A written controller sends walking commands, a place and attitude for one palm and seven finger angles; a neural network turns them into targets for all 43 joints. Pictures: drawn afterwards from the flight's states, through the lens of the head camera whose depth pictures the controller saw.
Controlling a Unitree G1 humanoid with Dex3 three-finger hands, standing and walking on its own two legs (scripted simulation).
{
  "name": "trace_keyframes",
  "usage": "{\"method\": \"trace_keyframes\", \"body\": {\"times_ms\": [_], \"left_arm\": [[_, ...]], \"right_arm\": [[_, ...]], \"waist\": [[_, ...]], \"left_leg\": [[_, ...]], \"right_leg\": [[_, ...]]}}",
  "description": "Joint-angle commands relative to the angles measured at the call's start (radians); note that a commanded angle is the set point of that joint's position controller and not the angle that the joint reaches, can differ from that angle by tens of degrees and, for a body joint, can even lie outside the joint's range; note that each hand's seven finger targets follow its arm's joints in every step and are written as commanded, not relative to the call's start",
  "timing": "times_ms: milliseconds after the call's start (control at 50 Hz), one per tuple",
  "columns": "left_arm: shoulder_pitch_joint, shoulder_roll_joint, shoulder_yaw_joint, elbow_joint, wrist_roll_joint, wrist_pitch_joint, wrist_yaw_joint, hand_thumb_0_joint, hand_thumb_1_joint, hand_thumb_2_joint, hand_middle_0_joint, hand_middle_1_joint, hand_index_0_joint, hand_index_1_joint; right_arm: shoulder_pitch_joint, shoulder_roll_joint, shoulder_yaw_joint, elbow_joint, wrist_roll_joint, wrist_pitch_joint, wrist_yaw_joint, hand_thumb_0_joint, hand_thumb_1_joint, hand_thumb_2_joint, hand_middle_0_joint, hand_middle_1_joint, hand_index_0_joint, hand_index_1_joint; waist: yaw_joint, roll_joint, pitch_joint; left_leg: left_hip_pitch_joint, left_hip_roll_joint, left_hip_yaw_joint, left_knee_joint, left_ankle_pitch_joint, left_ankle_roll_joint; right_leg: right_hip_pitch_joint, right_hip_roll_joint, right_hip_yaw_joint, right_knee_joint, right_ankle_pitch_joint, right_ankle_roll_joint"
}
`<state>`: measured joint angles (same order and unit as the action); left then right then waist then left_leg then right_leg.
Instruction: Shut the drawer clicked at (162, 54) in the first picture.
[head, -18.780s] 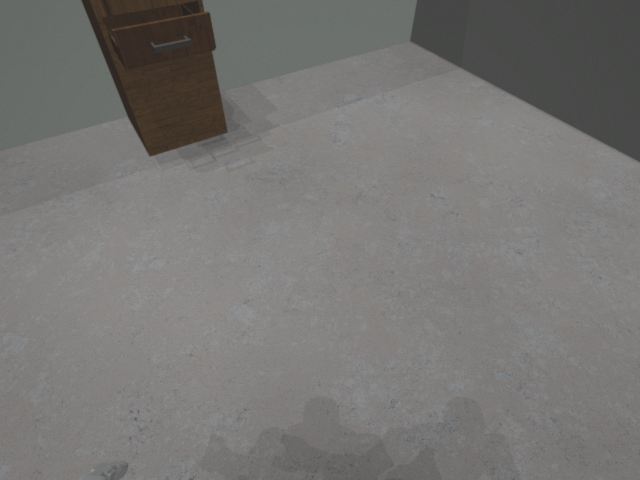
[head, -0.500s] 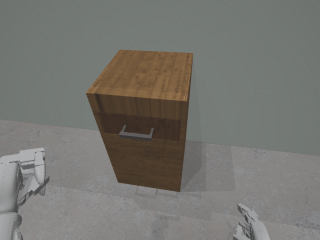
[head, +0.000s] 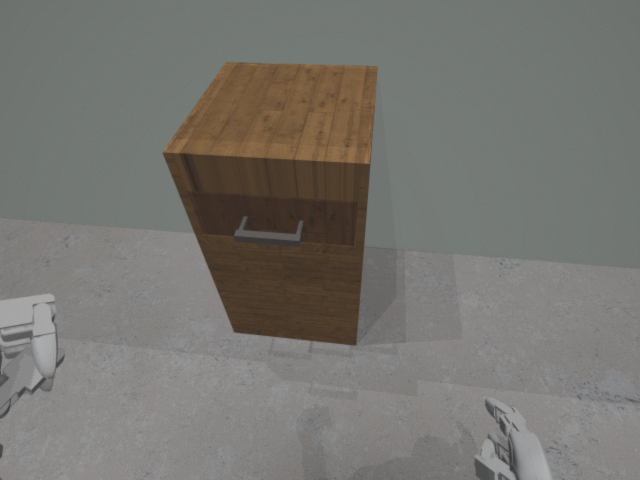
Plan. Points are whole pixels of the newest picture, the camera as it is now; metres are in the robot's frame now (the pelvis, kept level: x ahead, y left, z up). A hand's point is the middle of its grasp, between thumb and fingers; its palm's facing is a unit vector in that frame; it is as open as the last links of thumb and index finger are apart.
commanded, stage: step back with the hand held close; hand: left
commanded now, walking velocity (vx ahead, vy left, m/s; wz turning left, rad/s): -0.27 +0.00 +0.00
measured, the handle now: (270, 230) +0.66 +0.18 -0.17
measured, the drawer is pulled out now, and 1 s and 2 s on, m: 0.00 0.00 0.00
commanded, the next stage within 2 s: stop stepping back and stand still in 1.18 s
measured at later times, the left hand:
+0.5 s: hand (53, 381) +0.16 +0.23 +0.17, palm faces +0.38 -0.76 -0.53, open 3.2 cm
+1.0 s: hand (49, 474) +0.10 +0.20 +0.17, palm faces +0.34 -0.81 -0.48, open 3.2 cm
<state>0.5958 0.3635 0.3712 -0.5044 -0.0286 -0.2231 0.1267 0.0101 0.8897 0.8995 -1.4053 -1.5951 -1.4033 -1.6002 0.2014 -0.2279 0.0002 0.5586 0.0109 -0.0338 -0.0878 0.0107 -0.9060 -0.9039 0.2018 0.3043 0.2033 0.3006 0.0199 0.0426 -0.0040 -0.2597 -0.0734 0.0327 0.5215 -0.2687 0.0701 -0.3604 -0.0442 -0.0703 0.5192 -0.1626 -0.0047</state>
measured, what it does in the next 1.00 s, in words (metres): walks backwards: right foot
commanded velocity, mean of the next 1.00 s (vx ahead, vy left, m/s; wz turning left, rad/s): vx -0.37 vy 0.00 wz -0.03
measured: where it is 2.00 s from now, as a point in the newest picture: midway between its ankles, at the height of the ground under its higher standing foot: outside the picture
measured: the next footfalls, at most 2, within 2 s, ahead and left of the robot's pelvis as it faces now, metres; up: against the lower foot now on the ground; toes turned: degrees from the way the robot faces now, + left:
right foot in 0.94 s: -0.15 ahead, -0.15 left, +0.00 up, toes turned +3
left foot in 1.20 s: -0.08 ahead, +0.06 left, +0.00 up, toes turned -1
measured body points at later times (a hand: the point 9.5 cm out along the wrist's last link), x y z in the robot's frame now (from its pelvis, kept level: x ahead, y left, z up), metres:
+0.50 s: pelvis -0.03 -0.01 -0.01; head -0.01 -0.01 +0.44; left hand +0.14 +0.27 +0.20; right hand +0.14 -0.25 -0.09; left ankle +0.01 +0.08 -0.73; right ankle +0.06 -0.12 -0.73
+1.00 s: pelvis -0.11 -0.04 +0.00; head -0.05 -0.02 +0.44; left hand +0.07 +0.24 +0.19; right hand +0.08 -0.25 -0.09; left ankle +0.01 +0.08 -0.73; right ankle -0.19 -0.15 -0.73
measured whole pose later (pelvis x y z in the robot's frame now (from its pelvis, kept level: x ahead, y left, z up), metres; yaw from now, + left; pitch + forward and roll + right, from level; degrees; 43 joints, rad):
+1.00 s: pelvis -0.11 -0.04 +0.00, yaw -1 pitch +6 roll -2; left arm 0.55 0.39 0.41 -0.60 -0.02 -0.33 0.12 0.01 0.89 0.90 -1.41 -1.60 -1.41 -1.60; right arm 0.11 -0.17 0.01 0.64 -0.05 -0.13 -0.05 0.01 -0.90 -0.90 0.20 0.30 0.21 0.30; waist 0.03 -0.02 0.04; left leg -0.53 0.04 0.02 0.47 -0.04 0.01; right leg -0.22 0.07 0.04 0.49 -0.39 -0.02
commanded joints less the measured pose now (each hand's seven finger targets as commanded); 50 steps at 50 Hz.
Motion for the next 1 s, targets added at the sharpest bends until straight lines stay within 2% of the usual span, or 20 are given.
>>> {"method": "trace_keyframes", "body": {"times_ms": [0, 140, 220, 260, 300, 360, 460, 500, 540, 580, 600, 620, 660, 700, 720, 760, 840, 920, 960, 980], "left_arm": [[-0.058, 0.169, 0.111, -0.211, 0.011, -0.070, 0.025, 0.000, 0.900, 0.900, -1.400, -1.600, -1.400, -1.600], [-0.026, 0.171, 0.114, -0.243, -0.004, -0.091, 0.038, 0.000, 0.900, 0.900, -1.400, -1.600, -1.400, -1.600], [-0.005, 0.183, 0.130, -0.245, -0.005, -0.101, 0.048, 0.000, 0.900, 0.900, -1.400, -1.600, -1.400, -1.600], [-0.005, 0.181, 0.130, -0.262, 0.008, -0.105, 0.045, 0.000, 0.900, 0.900, -1.400, -1.600, -1.400, -1.600], [-0.024, 0.185, 0.140, -0.268, 0.023, -0.103, 0.042, 0.000, 0.900, 0.900, -1.400, -1.600, -1.400, -1.600], [0.013, 0.200, 0.168, -0.264, 0.026, -0.103, 0.033, 0.000, 0.900, 0.900, -1.400, -1.600, -1.400, -1.600], [0.000, 0.196, 0.162, -0.291, 0.018, -0.107, 0.016, 0.000, 0.900, 0.900, -1.400, -1.600, -1.400, -1.600], [-0.012, 0.202, 0.161, -0.300, 0.014, -0.108, 0.016, 0.000, 0.900, 0.900, -1.400, -1.600, -1.400, -1.600], [-0.011, 0.211, 0.164, -0.283, 0.006, -0.111, 0.021, 0.000, 0.900, 0.900, -1.400, -1.600, -1.400, -1.600], [-0.001, 0.218, 0.170, -0.284, -0.005, -0.123, 0.035, 0.000, 0.900, 0.900, -1.400, -1.600, -1.400, -1.600], [-0.004, 0.223, 0.171, -0.303, -0.012, -0.129, 0.041, 0.000, 0.900, 0.900, -1.400, -1.600, -1.400, -1.600], [0.019, 0.225, 0.180, -0.282, -0.012, -0.131, 0.048, 0.000, 0.900, 0.900, -1.400, -1.600, -1.400, -1.600], [0.021, 0.221, 0.172, -0.300, -0.002, -0.141, 0.050, 0.000, 0.900, 0.900, -1.400, -1.600, -1.400, -1.600], [-0.009, 0.206, 0.177, -0.338, 0.025, -0.155, 0.043, 0.000, 0.900, 0.900, -1.400, -1.600, -1.400, -1.600], [-0.015, 0.210, 0.191, -0.312, 0.038, -0.151, 0.041, 0.000, 0.900, 0.900, -1.400, -1.600, -1.400, -1.600], [-0.017, 0.204, 0.187, -0.298, 0.034, -0.146, 0.035, 0.000, 0.900, 0.900, -1.400, -1.600, -1.400, -1.600], [0.010, 0.162, 0.125, -0.282, 0.012, -0.167, 0.016, 0.000, 0.900, 0.900, -1.400, -1.600, -1.400, -1.600], [-0.048, 0.200, 0.127, -0.343, 0.001, -0.196, 0.007, 0.000, 0.900, 0.900, -1.400, -1.600, -1.400, -1.600], [-0.036, 0.228, 0.147, -0.383, -0.005, -0.190, 0.004, 0.000, 0.900, 0.900, -1.400, -1.600, -1.400, -1.600], [0.011, 0.231, 0.155, -0.369, -0.017, -0.175, 0.001, 0.000, 0.900, 0.900, -1.400, -1.600, -1.400, -1.600]], "right_arm": [[-0.097, -0.133, -0.053, -0.171, -0.004, -0.061, -0.009, 0.000, -0.900, -0.900, 0.200, 0.300, 0.200, 0.300], [-0.075, -0.120, -0.053, -0.159, -0.011, -0.069, -0.001, 0.000, -0.900, -0.900, 0.200, 0.300, 0.200, 0.300], [-0.086, -0.119, -0.051, -0.157, -0.010, -0.069, -0.005, 0.000, -0.900, -0.900, 0.200, 0.300, 0.200, 0.300], [-0.097, -0.133, -0.052, -0.163, -0.010, -0.071, -0.007, 0.000, -0.900, -0.900, 0.200, 0.300, 0.200, 0.300], [-0.109, -0.127, -0.054, -0.173, -0.010, -0.072, -0.013, 0.000, -0.900, -0.900, 0.200, 0.300, 0.200, 0.300], [-0.098, -0.130, -0.070, -0.171, -0.011, -0.073, -0.009, 0.000, -0.900, -0.900, 0.200, 0.300, 0.200, 0.300], [-0.084, -0.130, -0.075, -0.155, -0.014, -0.066, 0.001, 0.000, -0.900, -0.900, 0.200, 0.300, 0.200, 0.300], [-0.077, -0.125, -0.079, -0.152, -0.014, -0.059, 0.003, 0.000, -0.900, -0.900, 0.200, 0.300, 0.200, 0.300], [-0.065, -0.115, -0.083, -0.144, -0.011, -0.048, 0.010, 0.000, -0.900, -0.900, 0.200, 0.300, 0.200, 0.300], [-0.058, -0.105, -0.088, -0.133, -0.010, -0.036, 0.012, 0.000, -0.900, -0.900, 0.200, 0.300, 0.200, 0.300], [-0.057, -0.106, -0.085, -0.134, -0.012, -0.031, 0.013, 0.000, -0.900, -0.900, 0.200, 0.300, 0.200, 0.300], [-0.067, -0.097, -0.082, -0.128, -0.013, -0.027, 0.010, 0.000, -0.900, -0.900, 0.200, 0.300, 0.200, 0.300], [-0.085, -0.112, -0.079, -0.137, -0.014, -0.029, 0.000, 0.000, -0.900, -0.900, 0.200, 0.300, 0.200, 0.300], [-0.114, -0.138, -0.073, -0.161, -0.016, -0.060, -0.013, 0.000, -0.900, -0.900, 0.200, 0.300, 0.200, 0.300], [-0.112, -0.132, -0.078, -0.156, -0.017, -0.071, -0.018, 0.000, -0.900, -0.900, 0.200, 0.300, 0.200, 0.300], [-0.094, -0.122, -0.087, -0.144, -0.020, -0.088, -0.016, 0.000, -0.900, -0.900, 0.200, 0.300, 0.200, 0.300], [-0.078, -0.123, -0.068, -0.080, -0.044, -0.132, 0.001, 0.000, -0.900, -0.900, 0.200, 0.300, 0.200, 0.300], [-0.048, -0.112, -0.065, -0.011, -0.064, -0.146, 0.024, 0.000, -0.900, -0.900, 0.200, 0.300, 0.200, 0.300], [-0.066, -0.100, -0.065, -0.044, -0.052, -0.131, 0.033, 0.000, -0.900, -0.900, 0.200, 0.300, 0.200, 0.300], [-0.073, -0.093, -0.068, -0.070, -0.035, -0.125, 0.035, 0.000, -0.900, -0.900, 0.200, 0.300, 0.200, 0.300]], "waist": [[-0.019, -0.020, -0.036], [-0.028, -0.066, -0.077], [-0.028, -0.023, -0.077], [-0.027, 0.069, -0.064], [-0.016, 0.098, -0.066], [-0.014, 0.033, -0.106], [-0.027, -0.011, -0.150], [-0.038, -0.062, -0.163], [-0.047, -0.129, -0.143], [-0.050, -0.173, -0.143], [-0.052, -0.159, -0.146], [-0.051, -0.153, -0.146], [-0.055, -0.040, -0.108], [-0.050, 0.218, -0.082], [-0.040, 0.216, -0.072], [-0.033, 0.081, -0.069], [-0.035, 0.108, -0.061], [-0.023, 0.156, -0.278], [-0.020, 0.115, -0.386], [-0.026, 0.011, -0.383]], "left_leg": [[-0.385, 0.159, -0.194, -0.203, -0.252, 0.018], [-0.251, 0.104, -0.153, -0.065, -0.178, -0.010], [-0.279, 0.133, -0.178, -0.131, -0.194, -0.001], [-0.405, 0.191, -0.236, -0.233, -0.213, 0.027], [-0.524, 0.236, -0.278, -0.287, -0.194, 0.048], [-0.474, 0.216, -0.246, -0.202, -0.025, 0.042], [-0.418, 0.176, -0.188, -0.094, 0.006, 0.026], [-0.366, 0.132, -0.160, -0.010, -0.049, 0.005], [-0.275, 0.086, -0.133, 0.079, -0.137, -0.015], [-0.164, 0.063, -0.111, 0.177, -0.163, -0.031], [-0.125, 0.063, -0.112, 0.170, -0.138, -0.034], [-0.098, 0.072, -0.114, 0.119, -0.121, -0.030], [-0.141, 0.135, -0.184, -0.031, -0.187, 0.003], [-0.539, 0.321, -0.383, -0.341, -0.448, 0.089], [-0.630, 0.381, -0.436, -0.397, -0.485, 0.113], [-0.521, 0.360, -0.370, -0.312, -0.290, 0.113], [-0.204, 0.305, -0.291, -0.230, 0.019, 0.070], [0.269, 0.282, -0.204, -0.081, 0.731, 0.018], [0.416, 0.246, -0.101, -0.005, 0.864, 0.001], [0.379, 0.212, -0.066, 0.026, 0.743, -0.012]], "right_leg": [[0.304, -0.034, 0.160, -0.013, -0.039, -0.003], [0.156, -0.096, 0.219, -0.128, -0.132, -0.046], [0.176, -0.058, 0.174, -0.091, -0.138, -0.024], [0.293, 0.002, 0.125, 0.036, -0.027, 0.000], [0.409, 0.044, 0.104, 0.170, 0.100, 0.014], [0.410, 0.044, 0.135, 0.172, 0.245, 0.013], [0.356, -0.014, 0.221, 0.140, 0.348, -0.010], [0.279, -0.076, 0.299, 0.050, 0.299, -0.041], [0.120, -0.144, 0.363, -0.079, 0.093, -0.079], [-0.026, -0.195, 0.376, -0.198, -0.156, -0.105], [-0.063, -0.194, 0.354, -0.207, -0.172, -0.109], [-0.080, -0.175, 0.308, -0.184, -0.163, -0.093], [-0.088, -0.079, 0.220, -0.088, -0.207, -0.044], [0.248, 0.092, 0.107, 0.288, -0.111, 0.019], [0.316, 0.123, 0.112, 0.424, -0.105, 0.026], [0.239, 0.121, 0.137, 0.422, -0.193, 0.020], [0.095, 0.102, 0.110, 0.101, -0.244, 0.001], [0.007, 0.074, 0.113, -0.079, -0.054, -0.008], [0.008, 0.063, 0.104, -0.102, 0.113, 0.021], [0.026, 0.051, 0.103, -0.113, 0.212, 0.050]]}}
